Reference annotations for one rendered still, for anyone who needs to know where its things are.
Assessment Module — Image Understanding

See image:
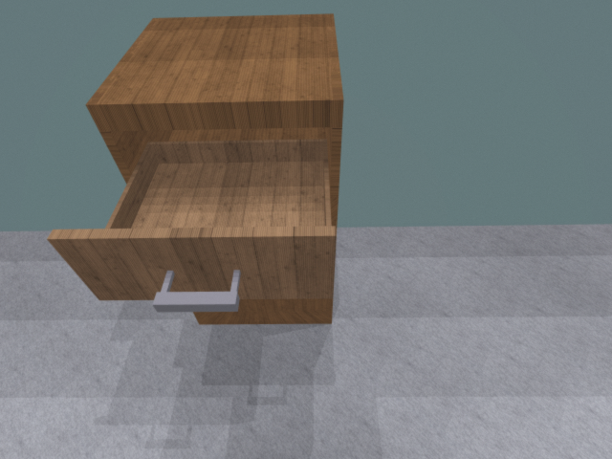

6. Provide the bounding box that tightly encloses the drawer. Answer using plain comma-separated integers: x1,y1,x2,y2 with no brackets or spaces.
47,139,337,300

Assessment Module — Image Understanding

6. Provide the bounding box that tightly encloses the cabinet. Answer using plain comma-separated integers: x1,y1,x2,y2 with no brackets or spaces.
86,13,343,324

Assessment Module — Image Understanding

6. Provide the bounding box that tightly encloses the handle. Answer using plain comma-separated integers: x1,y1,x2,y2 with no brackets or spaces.
153,270,241,312

